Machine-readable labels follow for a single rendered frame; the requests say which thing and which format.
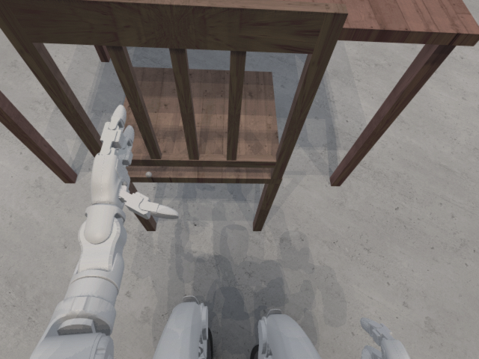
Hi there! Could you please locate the robot left hand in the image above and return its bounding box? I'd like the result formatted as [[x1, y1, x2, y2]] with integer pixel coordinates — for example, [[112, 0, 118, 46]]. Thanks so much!
[[91, 105, 179, 219]]

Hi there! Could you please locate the robot right hand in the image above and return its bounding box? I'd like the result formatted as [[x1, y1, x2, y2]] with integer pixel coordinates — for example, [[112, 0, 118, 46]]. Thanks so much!
[[360, 317, 411, 359]]

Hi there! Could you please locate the table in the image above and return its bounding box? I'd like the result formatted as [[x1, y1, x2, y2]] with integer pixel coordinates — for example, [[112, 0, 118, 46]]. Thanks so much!
[[0, 0, 479, 186]]

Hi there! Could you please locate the robot left forearm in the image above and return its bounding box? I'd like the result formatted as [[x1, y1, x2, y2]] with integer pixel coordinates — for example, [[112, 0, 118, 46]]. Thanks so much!
[[29, 203, 127, 359]]

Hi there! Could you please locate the robot right shin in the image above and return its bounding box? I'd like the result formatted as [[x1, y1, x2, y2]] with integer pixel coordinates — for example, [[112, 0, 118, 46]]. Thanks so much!
[[258, 309, 282, 359]]

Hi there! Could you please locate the chair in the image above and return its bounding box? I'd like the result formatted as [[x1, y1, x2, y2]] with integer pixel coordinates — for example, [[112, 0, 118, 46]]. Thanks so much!
[[0, 0, 348, 231]]

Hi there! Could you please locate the robot shin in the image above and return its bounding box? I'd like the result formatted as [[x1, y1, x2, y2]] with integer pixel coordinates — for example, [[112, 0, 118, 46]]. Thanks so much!
[[172, 296, 207, 359], [258, 309, 282, 359]]

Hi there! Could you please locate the robot left shin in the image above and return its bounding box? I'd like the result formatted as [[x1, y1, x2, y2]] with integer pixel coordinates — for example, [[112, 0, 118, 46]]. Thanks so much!
[[172, 296, 207, 359]]

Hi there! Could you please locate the robot left upper arm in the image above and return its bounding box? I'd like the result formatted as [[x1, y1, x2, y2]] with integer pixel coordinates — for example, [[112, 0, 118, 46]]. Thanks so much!
[[32, 332, 114, 359]]

